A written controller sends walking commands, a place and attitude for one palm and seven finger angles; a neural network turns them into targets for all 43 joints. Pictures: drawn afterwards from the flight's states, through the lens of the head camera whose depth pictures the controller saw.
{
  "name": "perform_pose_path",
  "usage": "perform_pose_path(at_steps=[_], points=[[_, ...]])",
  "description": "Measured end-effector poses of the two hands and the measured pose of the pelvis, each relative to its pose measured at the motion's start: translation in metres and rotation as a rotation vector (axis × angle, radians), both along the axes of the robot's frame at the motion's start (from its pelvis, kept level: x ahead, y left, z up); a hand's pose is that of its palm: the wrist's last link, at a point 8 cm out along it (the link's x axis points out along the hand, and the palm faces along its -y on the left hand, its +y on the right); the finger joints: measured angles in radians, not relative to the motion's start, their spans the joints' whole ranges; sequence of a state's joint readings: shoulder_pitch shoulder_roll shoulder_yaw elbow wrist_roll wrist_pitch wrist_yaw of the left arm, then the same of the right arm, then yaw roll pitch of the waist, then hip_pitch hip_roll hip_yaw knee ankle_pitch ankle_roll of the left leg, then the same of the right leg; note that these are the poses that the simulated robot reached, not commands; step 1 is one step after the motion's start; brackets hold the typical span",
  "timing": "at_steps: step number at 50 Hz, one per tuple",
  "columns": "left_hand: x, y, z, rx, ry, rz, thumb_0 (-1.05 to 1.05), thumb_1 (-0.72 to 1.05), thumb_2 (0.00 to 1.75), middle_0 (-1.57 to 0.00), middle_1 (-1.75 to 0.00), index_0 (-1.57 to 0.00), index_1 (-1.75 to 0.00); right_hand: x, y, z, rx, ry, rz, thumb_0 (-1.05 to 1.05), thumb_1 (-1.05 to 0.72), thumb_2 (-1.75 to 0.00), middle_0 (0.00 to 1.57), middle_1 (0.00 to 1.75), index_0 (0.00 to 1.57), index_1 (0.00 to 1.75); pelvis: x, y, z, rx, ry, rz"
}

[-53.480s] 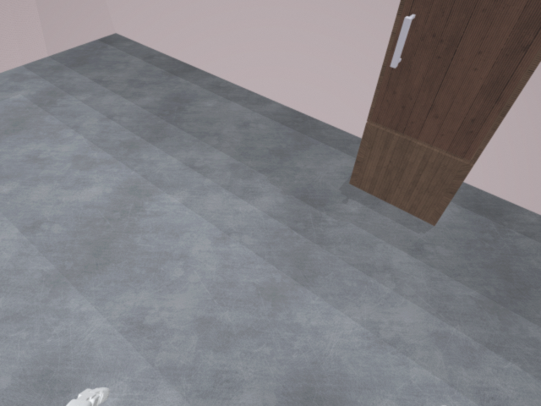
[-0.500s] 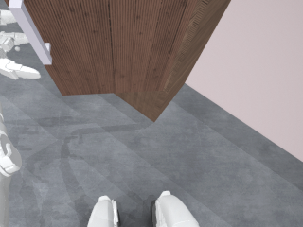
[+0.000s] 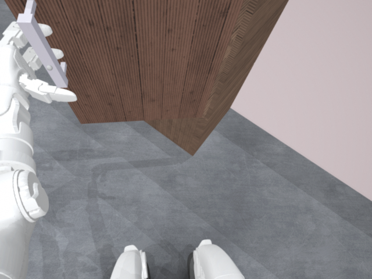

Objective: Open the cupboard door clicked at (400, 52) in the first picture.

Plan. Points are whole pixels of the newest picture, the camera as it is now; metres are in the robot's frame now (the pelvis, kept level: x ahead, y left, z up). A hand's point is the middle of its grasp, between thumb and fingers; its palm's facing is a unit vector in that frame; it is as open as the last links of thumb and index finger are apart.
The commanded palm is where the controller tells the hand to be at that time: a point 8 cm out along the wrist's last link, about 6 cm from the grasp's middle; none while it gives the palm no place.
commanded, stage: slide the fingers in behind the handle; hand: left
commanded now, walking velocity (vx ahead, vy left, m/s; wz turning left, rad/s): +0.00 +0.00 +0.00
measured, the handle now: (48, 48) +0.57 +0.23 +0.08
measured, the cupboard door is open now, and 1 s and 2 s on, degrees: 44 44 58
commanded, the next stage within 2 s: close the thumb around the handle in 0.58 s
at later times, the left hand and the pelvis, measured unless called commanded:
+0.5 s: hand (58, 70) +0.51 +0.21 +0.08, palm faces +0.04 -1.00 -0.02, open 14.0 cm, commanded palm +0.49 +0.24 +0.08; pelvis -0.01 -0.01 +0.00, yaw +1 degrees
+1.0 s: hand (56, 70) +0.51 +0.21 +0.09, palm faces +0.03 -1.00 -0.01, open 11.1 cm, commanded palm +0.49 +0.25 +0.08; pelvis -0.01 -0.01 +0.00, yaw +0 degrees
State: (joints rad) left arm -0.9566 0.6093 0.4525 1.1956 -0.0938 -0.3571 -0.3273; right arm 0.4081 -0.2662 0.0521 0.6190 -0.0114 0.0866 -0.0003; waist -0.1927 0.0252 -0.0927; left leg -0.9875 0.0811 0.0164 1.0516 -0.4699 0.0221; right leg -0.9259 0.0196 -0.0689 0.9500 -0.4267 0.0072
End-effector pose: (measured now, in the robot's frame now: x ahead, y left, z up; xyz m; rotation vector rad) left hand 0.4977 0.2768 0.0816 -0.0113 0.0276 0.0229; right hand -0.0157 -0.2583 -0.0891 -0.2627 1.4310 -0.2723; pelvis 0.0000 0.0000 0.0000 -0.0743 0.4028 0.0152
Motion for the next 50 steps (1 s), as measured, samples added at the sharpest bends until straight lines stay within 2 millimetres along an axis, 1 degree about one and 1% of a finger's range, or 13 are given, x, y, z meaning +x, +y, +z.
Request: perform_pose_path(at_steps=[5,10,13,21,29,37,40,43,50], points=[[-0.002,-0.005,-0.004,0.015,0.036,0.0,-0.02,-0.5,0.3,-0.3,-1.2,-0.3,-1.2,0.004,-0.004,0.0,0.0,-0.019,-0.001,0.0,-0.91,-0.9,0.21,0.3,0.2,0.3,0.0,-0.003,0.001,0.004,-0.002,0.0],[-0.006,-0.012,0.003,0.02,-0.011,0.005,-0.02,-0.5,0.3,-0.3,-1.2,-0.3,-1.2,0.006,-0.007,-0.001,0.009,-0.027,0.005,0.0,-0.91,-0.9,0.21,0.3,0.2,0.3,0.0,-0.006,0.001,0.008,-0.008,0.0],[-0.006,-0.018,0.004,0.012,-0.009,0.006,-0.02,-0.5,0.3,-0.3,-1.2,-0.3,-1.2,0.007,-0.008,-0.003,0.014,-0.029,0.009,0.0,-0.91,-0.9,0.21,0.3,0.2,0.3,-0.001,-0.008,0.001,0.01,-0.013,0.004],[-0.008,-0.016,0.002,0.03,0.028,0.018,-0.02,-0.5,0.3,-0.29,-1.2,-0.3,-1.2,0.007,-0.012,-0.004,0.013,-0.047,0.01,0.0,-0.91,-0.9,0.21,0.3,0.2,0.3,-0.004,-0.012,0.001,0.015,-0.016,0.003],[-0.011,-0.017,0.003,0.023,-0.001,0.018,-0.02,-0.5,0.3,-0.29,-1.2,-0.29,-1.2,0.0,-0.016,-0.005,0.005,-0.034,0.007,0.0,-0.91,-0.9,0.21,0.3,0.2,0.3,-0.007,-0.013,-0.001,0.014,-0.013,0.003],[-0.01,-0.017,0.005,0.023,0.0,0.015,-0.02,-0.49,0.3,-0.3,-1.2,-0.29,-1.2,-0.003,-0.015,-0.004,0.001,-0.028,0.003,0.0,-0.91,-0.9,0.21,0.3,0.2,0.3,-0.007,-0.012,0.0,0.013,-0.013,0.004],[-0.01,-0.017,0.005,0.02,0.003,0.014,-0.02,-0.45,0.32,-0.3,-1.21,-0.29,-1.21,-0.004,-0.013,-0.003,0.004,-0.03,0.0,0.0,-0.91,-0.9,0.21,0.3,0.2,0.3,-0.006,-0.011,0.0,0.013,-0.015,0.002],[-0.01,-0.016,0.005,0.021,0.005,0.011,-0.02,-0.36,0.36,-0.3,-1.22,-0.3,-1.22,-0.003,-0.011,-0.003,0.005,-0.033,0.0,0.0,-0.91,-0.9,0.21,0.3,0.2,0.3,-0.006,-0.009,0.001,0.012,-0.017,0.001],[-0.01,-0.015,0.004,0.018,0.0,0.01,-0.01,-0.05,0.49,-0.33,-1.25,-0.32,-1.25,-0.002,-0.007,-0.003,0.008,-0.035,0.003,0.0,-0.91,-0.9,0.21,0.3,0.2,0.3,-0.006,-0.007,0.0,0.011,-0.016,0.002]])
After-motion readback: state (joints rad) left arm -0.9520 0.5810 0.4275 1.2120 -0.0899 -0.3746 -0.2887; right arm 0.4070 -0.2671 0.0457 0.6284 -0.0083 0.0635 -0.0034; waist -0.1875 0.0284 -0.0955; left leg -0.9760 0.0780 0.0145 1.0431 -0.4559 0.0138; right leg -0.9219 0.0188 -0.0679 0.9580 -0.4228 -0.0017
